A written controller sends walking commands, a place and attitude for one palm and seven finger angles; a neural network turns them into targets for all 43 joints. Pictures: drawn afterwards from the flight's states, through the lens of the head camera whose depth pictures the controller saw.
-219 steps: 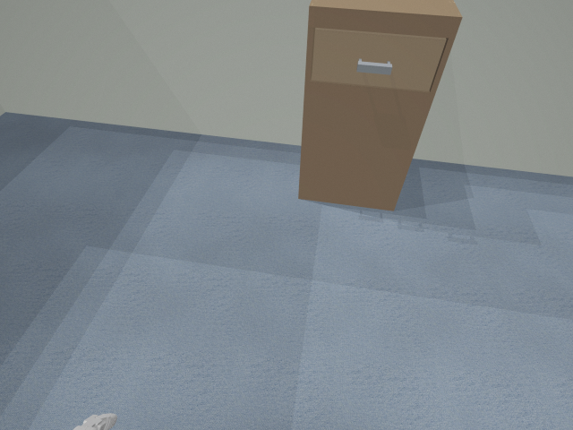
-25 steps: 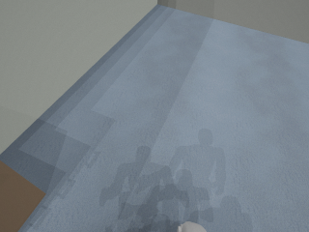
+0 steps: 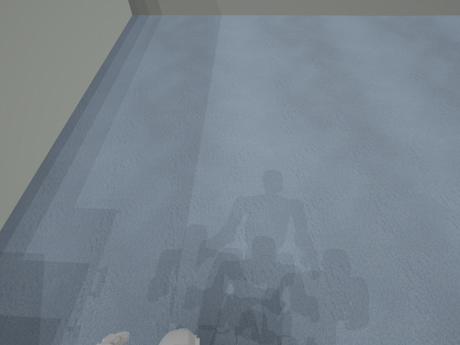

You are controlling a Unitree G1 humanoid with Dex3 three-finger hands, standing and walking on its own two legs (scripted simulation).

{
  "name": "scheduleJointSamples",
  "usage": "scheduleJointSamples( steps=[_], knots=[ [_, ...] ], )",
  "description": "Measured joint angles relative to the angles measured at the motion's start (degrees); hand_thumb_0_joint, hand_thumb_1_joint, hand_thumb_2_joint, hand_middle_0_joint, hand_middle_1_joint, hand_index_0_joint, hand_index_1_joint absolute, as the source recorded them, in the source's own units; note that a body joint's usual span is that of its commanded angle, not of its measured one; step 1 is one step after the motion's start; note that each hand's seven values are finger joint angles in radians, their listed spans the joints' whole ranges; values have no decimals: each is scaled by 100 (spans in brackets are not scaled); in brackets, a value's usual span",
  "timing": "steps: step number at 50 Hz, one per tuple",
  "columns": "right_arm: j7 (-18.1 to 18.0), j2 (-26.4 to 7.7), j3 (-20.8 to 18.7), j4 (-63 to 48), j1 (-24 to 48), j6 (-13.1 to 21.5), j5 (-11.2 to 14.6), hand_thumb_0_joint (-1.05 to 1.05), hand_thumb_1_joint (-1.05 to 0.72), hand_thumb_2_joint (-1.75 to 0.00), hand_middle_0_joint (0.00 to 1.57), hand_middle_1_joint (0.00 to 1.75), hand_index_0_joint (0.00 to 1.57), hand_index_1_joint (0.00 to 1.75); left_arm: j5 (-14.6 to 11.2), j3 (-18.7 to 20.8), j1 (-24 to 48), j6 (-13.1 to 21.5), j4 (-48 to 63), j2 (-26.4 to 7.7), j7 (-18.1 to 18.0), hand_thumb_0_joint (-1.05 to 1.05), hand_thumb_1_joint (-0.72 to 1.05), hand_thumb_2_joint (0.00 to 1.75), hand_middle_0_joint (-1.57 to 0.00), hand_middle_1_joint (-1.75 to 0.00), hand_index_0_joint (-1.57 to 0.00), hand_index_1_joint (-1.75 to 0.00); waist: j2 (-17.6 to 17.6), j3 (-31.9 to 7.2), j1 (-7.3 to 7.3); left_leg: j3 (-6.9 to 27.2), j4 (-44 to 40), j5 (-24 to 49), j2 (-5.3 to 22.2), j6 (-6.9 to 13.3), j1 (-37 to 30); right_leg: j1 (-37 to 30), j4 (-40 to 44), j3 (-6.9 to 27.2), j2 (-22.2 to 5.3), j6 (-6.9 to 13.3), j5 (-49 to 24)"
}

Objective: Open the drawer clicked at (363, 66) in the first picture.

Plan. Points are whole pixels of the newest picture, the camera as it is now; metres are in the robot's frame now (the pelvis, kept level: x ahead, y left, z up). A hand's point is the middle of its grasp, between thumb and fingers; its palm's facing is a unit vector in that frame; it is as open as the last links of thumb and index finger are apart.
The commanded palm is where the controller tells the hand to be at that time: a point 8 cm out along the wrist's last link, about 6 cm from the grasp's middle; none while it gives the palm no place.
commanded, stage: walk to a spot facing it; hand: left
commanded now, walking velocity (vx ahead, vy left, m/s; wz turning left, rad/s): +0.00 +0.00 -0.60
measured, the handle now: out of the picture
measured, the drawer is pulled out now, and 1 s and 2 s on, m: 0.00 0.00 0.00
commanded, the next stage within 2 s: turn to face it in 1.60 s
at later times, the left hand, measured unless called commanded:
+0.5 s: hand out of the picture +0.11 +0.23 -0.17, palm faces -0.26 -0.94 -0.21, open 7.4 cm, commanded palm none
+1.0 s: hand (181, 336) +0.16 +0.11 -0.15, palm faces -0.52 -0.82 -0.23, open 7.4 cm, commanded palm none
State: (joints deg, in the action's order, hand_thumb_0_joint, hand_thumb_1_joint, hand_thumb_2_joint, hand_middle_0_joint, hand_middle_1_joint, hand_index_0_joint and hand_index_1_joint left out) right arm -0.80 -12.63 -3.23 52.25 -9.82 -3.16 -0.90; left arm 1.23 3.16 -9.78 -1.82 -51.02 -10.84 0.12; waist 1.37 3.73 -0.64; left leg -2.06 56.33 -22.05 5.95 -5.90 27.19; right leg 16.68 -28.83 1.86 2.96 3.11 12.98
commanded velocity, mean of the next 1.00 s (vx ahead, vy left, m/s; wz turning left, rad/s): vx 0.08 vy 0.00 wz -0.59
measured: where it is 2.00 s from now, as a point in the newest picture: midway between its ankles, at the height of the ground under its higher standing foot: outside the picture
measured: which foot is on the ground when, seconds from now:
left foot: up 0.00-0.14, down 0.16-0.64, up 0.66-1.00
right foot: down 0.00-0.16, up 0.18-0.62, down 0.64-1.00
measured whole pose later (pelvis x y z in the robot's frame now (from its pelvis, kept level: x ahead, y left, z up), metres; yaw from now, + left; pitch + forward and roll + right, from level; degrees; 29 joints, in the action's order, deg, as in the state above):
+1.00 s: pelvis +0.00 -0.01 +0.01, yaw -35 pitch +1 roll +1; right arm 0.6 -14.3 -3.8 53.1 -10.9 -2.2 -1.5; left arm 1.2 2.9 -14.6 0.5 -53.5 -10.6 0.9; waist 1.5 1.7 0.3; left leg -2.4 54.9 -19.0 6.8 -6.0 28.4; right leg 9.8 -24.0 3.0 3.4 3.3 14.8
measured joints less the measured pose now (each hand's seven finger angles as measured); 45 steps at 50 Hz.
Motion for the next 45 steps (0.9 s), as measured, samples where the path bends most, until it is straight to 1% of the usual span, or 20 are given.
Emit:
scheduleJointSamples(
  steps=[5,7,8,9,10,11,12,15,17,20,25,30,32,33,34,35,36,38,41,45],
  knots=[
    [-24,66,35,-124,224,67,54,1,-91,-90,20,29,20,30,28,39,-98,-63,-46,-59,11,0,90,89,-20,-30,-21,-30,-168,-18,152,-5,-1055,-175,-247,98,-461,160,-66,291,125,-111,-58],
    [-44,94,58,-177,260,127,79,1,-91,-90,20,29,20,30,16,75,-136,-104,-71,-121,4,0,90,89,-20,-30,-21,-30,-261,-41,188,-42,-1786,72,-352,158,-795,273,-181,411,173,-192,-39],
    [-56,99,76,-210,250,178,84,1,-91,-90,20,29,20,30,-1,95,-168,-131,-75,-155,-1,0,90,89,-20,-30,-21,-30,-290,-70,188,-69,-2249,290,-363,230,-998,359,-300,460,216,-242,1],
    [-68,151,91,-207,256,224,67,1,-91,-90,20,29,20,30,-28,128,-164,-168,-98,-221,1,0,90,89,-20,-30,-21,-30,-420,-54,191,-158,-2335,389,-415,388,-1039,465,-543,544,198,-276,197],
    [-60,183,123,-224,243,236,49,1,-91,-90,20,29,20,30,-28,162,-166,-204,-123,-269,8,1,90,89,-20,-30,-21,-30,-499,-35,212,-254,-2315,407,-417,538,-1059,619,-1006,514,190,-338,659],
    [-49,202,154,-238,222,234,26,1,-91,-90,20,29,20,30,-10,191,-186,-231,-141,-306,24,1,90,89,-20,-30,-21,-30,-529,-25,230,-346,-2326,403,-378,646,-1104,800,-1598,415,186,-411,997],
    [-52,221,174,-240,193,229,10,1,-91,-90,20,29,20,30,11,219,-216,-251,-159,-336,49,1,90,89,-20,-30,-21,-30,-535,-29,241,-430,-2389,412,-327,708,-1168,966,-2181,309,166,-484,1136],
    [-75,261,199,-238,89,231,-20,1,-91,-90,20,30,20,30,50,293,-310,-275,-192,-411,133,1,90,89,-20,-30,-20,-30,-499,-45,236,-635,-2675,514,-198,753,-1366,1248,-3435,69,-13,-641,1085],
    [-79,271,192,-223,16,258,-23,1,-91,-90,20,30,20,30,47,314,-353,-283,-206,-440,160,1,90,89,-20,-30,-20,-30,-451,-43,220,-751,-2810,570,-125,756,-1458,1250,-3715,-17,-166,-719,1019],
    [-70,280,167,-177,-93,295,-16,1,-91,-90,21,30,20,30,33,320,-373,-311,-229,-452,167,1,91,90,-19,-30,-20,-30,-385,-32,196,-961,-2896,583,-20,746,-1550,1129,-3624,-104,-372,-801,1015],
    [-29,254,102,-43,-272,289,-26,1,-91,-90,21,30,20,30,27,289,-237,-367,-238,-397,169,1,91,90,-19,-30,-20,-30,-267,36,81,-1326,-2812,496,162,675,-1605,801,-2794,-345,-603,-819,1192],
    [31,102,-4,130,-419,234,-46,1,-91,-90,21,30,20,30,19,212,27,-279,-127,-276,167,1,91,90,-19,-30,-20,-30,-78,125,-68,-1693,-2425,285,414,502,-1534,360,-1584,-628,-566,-665,1199],
    [52,8,-48,170,-521,211,-29,1,-91,-90,21,30,20,30,19,168,99,-184,-43,-249,163,1,91,90,-19,-30,-20,-30,-4,111,-103,-1816,-2076,107,541,387,-1437,39,-784,-730,-506,-547,637],
    [61,-54,-70,190,-563,179,-10,1,-91,-90,21,30,20,30,35,145,140,-100,-18,-228,141,1,91,90,-19,-30,-20,-30,71,104,-105,-1737,-1717,-10,637,331,-1287,-12,-630,-742,-434,-297,573],
    [52,-123,-87,222,-557,108,-2,1,-91,-90,21,30,20,30,28,115,189,-32,-5,-186,108,1,91,90,-19,-30,-20,-30,163,127,-116,-1424,-1188,-381,640,270,-1057,52,-748,-725,-363,-151,638],
    [27,-172,-95,243,-545,29,8,1,-91,-90,20,30,20,30,11,81,218,11,14,-153,76,0,91,90,-19,-30,-20,-30,207,141,-137,-1063,-606,-691,543,240,-805,80,-830,-694,-332,-74,707],
    [5,-202,-98,261,-534,-34,11,1,-91,-90,20,29,20,30,-4,62,220,36,34,-123,46,0,91,89,-19,-30,-20,-30,222,133,-145,-771,-103,-806,434,222,-582,62,-811,-655,-311,-38,728],
    [0,-221,-94,284,-488,-99,-6,1,-91,-90,20,29,20,30,-27,55,180,45,54,-78,-7,0,90,89,-20,-30,-20,-30,202,95,-123,-421,563,-606,300,168,-256,-60,-571,-534,-257,-42,621],
    [50,-208,-76,237,-402,-72,-50,1,-91,-90,20,29,20,30,-39,23,64,66,8,-50,-14,0,90,89,-20,-30,-20,-30,135,5,-109,-195,764,-97,244,62,20,-266,-118,-345,-170,1,375],
    [104,-184,-62,150,-286,26,-73,1,-91,-90,20,29,20,30,-28,-18,-137,155,-100,-14,40,0,90,89,-20,-30,-21,-30,63,-104,-64,-77,439,239,201,-13,139,-481,276,-129,-75,39,197]
  ],
)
